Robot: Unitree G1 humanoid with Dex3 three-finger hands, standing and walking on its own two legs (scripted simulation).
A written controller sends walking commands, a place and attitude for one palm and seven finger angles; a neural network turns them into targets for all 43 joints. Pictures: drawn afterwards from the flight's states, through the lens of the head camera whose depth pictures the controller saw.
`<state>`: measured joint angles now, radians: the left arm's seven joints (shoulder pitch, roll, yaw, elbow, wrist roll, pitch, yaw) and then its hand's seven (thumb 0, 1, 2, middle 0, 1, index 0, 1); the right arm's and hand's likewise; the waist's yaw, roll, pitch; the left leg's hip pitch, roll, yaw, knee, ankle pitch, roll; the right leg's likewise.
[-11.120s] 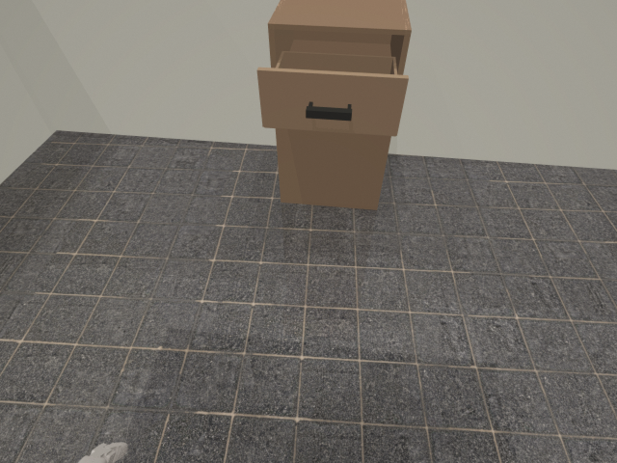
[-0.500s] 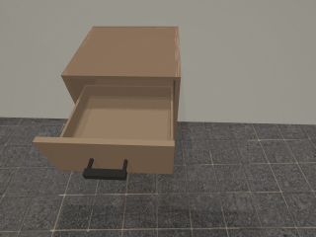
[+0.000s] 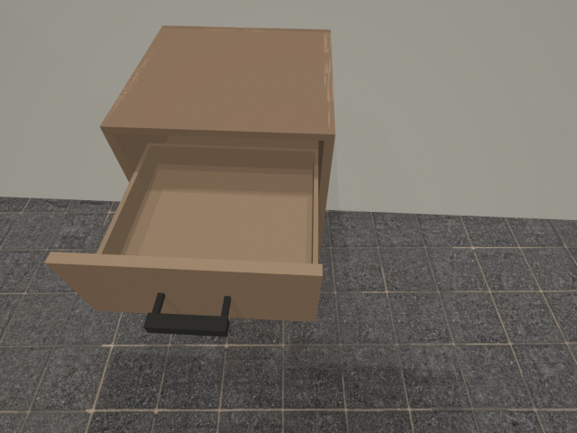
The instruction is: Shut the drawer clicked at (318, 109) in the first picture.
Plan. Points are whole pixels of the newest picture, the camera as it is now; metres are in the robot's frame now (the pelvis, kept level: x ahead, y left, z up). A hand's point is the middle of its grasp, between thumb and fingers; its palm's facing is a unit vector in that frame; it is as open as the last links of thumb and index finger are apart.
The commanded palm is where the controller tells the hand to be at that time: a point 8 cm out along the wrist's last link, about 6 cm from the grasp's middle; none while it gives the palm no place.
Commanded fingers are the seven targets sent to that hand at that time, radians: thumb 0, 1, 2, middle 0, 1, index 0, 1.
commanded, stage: come to a stop and stand still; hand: left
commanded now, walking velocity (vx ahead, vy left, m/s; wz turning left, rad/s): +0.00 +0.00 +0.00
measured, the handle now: (190, 312) +0.30 +0.18 -0.08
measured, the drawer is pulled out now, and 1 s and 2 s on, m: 0.30 0.30 0.30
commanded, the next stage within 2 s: look again from close up in 0.16 s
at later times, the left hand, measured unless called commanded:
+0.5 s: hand out of the picture +0.03 +0.18 -0.17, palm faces +0.00 -0.97 -0.24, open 7.3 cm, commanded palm none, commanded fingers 0.00 0.90 0.90 -0.20 -0.30 -0.20 -0.30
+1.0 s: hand (165, 390) +0.18 +0.18 -0.03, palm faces +0.21 -0.96 -0.16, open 7.1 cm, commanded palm +0.09 +0.22 -0.06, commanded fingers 0.00 0.90 0.90 -0.40 -0.52 -0.40 -0.52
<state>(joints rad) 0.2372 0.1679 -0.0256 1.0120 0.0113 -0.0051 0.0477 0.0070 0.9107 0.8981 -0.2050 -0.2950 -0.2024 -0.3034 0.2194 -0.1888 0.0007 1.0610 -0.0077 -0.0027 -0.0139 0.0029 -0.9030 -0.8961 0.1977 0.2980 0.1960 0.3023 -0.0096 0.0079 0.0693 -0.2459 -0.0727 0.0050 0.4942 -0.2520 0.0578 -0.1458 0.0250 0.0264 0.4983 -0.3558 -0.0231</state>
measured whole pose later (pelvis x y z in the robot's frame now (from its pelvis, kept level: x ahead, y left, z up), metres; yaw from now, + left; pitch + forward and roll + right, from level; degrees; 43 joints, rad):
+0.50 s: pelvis +0.01 +0.00 +0.00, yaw +0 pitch +0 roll +1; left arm 0.26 0.18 -0.02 1.05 0.01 -0.01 0.05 0.01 0.91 0.90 -0.20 -0.29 -0.20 -0.30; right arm 0.20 -0.18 0.00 1.11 0.00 -0.02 -0.02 0.00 -0.90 -0.90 0.20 0.30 0.20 0.30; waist 0.00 0.00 0.06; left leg -0.19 -0.08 0.00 0.44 -0.25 0.06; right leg -0.09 0.02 0.03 0.45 -0.35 -0.02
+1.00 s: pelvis -0.01 -0.01 -0.01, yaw +0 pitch +2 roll +2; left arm 0.40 0.17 0.06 0.21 -0.14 -0.13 0.06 0.02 0.92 0.90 -0.25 -0.35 -0.25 -0.36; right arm 0.28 -0.22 -0.01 0.85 0.01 -0.23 -0.04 0.01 -0.90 -0.90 0.20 0.30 0.20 0.30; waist -0.03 0.01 -0.05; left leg -0.34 -0.09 0.01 0.56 -0.26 0.05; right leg -0.27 -0.01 -0.04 0.63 -0.41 -0.04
